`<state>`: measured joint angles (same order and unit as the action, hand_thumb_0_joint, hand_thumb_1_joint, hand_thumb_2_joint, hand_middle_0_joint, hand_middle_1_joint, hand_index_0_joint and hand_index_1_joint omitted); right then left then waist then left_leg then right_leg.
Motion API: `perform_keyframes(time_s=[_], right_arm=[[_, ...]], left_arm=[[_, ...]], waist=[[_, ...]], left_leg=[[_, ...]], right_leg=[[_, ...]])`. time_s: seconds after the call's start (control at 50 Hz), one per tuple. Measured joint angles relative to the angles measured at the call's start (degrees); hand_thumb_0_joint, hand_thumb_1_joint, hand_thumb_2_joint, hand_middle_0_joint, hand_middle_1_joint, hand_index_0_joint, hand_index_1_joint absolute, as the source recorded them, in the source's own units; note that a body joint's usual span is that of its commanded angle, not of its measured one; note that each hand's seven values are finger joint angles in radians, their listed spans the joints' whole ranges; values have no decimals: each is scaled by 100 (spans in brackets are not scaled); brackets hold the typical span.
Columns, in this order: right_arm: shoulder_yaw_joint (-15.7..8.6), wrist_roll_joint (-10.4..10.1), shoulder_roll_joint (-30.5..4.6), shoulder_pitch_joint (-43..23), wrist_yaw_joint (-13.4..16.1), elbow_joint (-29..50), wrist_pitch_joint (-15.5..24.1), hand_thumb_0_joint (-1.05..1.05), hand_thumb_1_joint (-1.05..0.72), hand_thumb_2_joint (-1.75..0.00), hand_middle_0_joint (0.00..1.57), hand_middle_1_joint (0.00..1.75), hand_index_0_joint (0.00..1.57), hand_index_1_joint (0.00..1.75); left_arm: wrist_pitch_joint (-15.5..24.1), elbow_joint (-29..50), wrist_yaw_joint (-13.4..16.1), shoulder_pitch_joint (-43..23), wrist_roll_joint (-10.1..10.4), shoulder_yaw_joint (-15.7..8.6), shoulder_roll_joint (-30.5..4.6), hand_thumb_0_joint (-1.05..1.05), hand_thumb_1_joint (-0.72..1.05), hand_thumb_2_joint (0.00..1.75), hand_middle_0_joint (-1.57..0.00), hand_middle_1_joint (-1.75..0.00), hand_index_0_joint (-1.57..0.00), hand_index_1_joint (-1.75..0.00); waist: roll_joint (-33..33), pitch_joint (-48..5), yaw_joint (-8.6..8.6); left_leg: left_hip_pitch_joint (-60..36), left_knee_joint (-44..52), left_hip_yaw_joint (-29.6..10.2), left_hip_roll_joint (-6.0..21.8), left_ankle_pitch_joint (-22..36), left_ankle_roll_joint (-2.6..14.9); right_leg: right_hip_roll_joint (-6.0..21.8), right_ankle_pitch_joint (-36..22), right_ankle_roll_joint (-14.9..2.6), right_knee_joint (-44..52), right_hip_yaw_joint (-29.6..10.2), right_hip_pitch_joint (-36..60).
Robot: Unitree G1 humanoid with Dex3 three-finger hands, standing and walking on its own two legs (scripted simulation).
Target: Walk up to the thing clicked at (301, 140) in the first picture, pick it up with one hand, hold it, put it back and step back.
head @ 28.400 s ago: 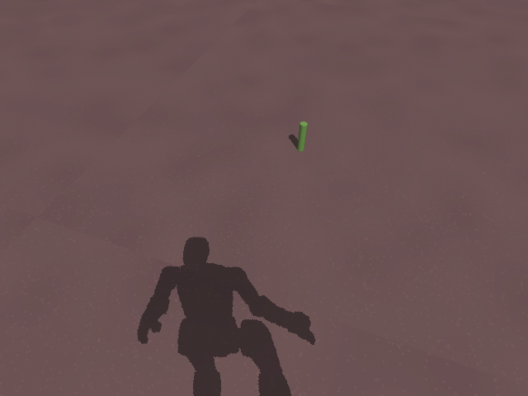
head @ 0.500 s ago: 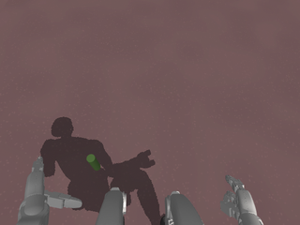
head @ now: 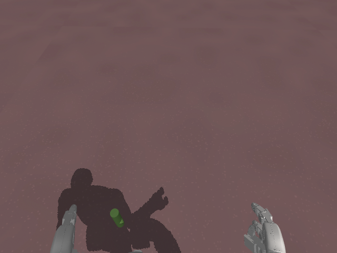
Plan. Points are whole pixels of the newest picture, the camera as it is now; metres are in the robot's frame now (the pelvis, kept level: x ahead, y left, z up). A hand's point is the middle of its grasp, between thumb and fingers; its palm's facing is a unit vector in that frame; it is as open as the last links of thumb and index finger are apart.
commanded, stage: home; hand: left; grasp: from the side
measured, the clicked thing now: (117, 218) +0.38 +0.25 -0.63
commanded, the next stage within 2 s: stand in 1.54 s
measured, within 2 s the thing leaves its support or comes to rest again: neither
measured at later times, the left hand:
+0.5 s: hand (97, 247) +0.16 +0.17 -0.05, palm faces +0.10 -0.96 -0.28, open 17.6 cm
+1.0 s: hand (97, 249) +0.15 +0.17 -0.05, palm faces +0.10 -0.96 -0.27, open 17.6 cm
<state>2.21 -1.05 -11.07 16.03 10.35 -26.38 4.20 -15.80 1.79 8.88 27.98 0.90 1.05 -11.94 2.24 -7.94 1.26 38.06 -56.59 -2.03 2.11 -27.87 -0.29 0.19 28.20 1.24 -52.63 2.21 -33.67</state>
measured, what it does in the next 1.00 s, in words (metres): stands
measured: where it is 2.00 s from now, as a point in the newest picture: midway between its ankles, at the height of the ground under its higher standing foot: outside the picture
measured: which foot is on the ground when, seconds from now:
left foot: down 0.00-1.00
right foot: down 0.00-1.00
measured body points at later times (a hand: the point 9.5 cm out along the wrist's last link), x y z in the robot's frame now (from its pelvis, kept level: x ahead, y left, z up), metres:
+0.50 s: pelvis -0.01 -0.01 +0.00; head +0.01 -0.01 +0.45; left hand +0.15 +0.22 -0.03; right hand +0.15 -0.25 -0.07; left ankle +0.00 +0.12 -0.68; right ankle -0.02 -0.14 -0.68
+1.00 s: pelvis -0.01 -0.01 +0.00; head +0.01 -0.01 +0.45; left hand +0.15 +0.22 -0.03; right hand +0.15 -0.25 -0.06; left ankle +0.00 +0.12 -0.68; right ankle -0.02 -0.14 -0.68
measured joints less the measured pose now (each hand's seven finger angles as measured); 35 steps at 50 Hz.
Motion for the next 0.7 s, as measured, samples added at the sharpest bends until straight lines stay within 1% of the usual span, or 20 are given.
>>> perform_keyframes(time_s=[0.18,0.4,0.7], right_arm=[[-21,33,-85,-83,-31,-58,146,1,-90,-90,21,30,21,30],[-32,22,-94,20,-49,-133,152,1,-90,-90,21,30,20,30],[-33,26,-86,38,-17,-195,219,1,-91,-90,21,30,20,30]], left_arm=[[-16,-95,-68,-100,-27,-22,-30,-1,-56,4,-5,-5,-5,-5],[2,-187,-125,-148,-4,-25,4,-1,-57,3,-5,-4,-5,-5],[12,-241,-148,-160,-13,-32,21,-1,-56,4,-5,-5,-5,-5]], waist=[[-42,98,-19],[-39,121,24],[-37,157,13]], left_leg=[[-129,90,-35,3,46,-40],[-199,178,-38,27,116,-77],[-195,210,-20,34,181,-94]], right_leg=[[-5,-18,-35,58,35,126],[-30,-64,-75,98,37,168],[-37,-110,-96,77,17,130]])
